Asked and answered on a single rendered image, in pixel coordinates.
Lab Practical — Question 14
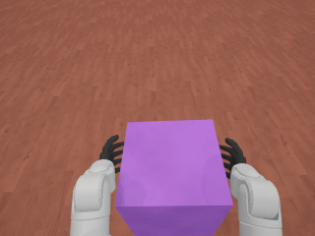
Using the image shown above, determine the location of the robot right hand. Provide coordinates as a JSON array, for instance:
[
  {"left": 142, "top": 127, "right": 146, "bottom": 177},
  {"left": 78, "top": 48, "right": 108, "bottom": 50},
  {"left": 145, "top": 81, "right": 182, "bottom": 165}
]
[{"left": 219, "top": 138, "right": 246, "bottom": 179}]

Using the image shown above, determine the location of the carton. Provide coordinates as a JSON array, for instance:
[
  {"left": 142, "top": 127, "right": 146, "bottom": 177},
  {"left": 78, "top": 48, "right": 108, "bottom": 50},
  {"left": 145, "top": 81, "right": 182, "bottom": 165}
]
[{"left": 114, "top": 119, "right": 233, "bottom": 236}]

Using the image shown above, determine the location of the robot left hand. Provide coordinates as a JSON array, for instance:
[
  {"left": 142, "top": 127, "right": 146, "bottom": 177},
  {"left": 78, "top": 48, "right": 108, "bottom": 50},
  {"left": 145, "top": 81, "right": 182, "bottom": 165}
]
[{"left": 99, "top": 135, "right": 125, "bottom": 174}]

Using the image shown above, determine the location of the left robot forearm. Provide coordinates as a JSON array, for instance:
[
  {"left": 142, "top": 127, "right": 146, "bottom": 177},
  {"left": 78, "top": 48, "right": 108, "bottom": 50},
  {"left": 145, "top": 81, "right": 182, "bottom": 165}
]
[{"left": 70, "top": 159, "right": 116, "bottom": 236}]

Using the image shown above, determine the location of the right robot forearm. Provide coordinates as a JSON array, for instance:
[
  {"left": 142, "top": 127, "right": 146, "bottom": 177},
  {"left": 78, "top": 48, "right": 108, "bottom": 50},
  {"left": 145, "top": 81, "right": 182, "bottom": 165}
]
[{"left": 229, "top": 163, "right": 283, "bottom": 236}]

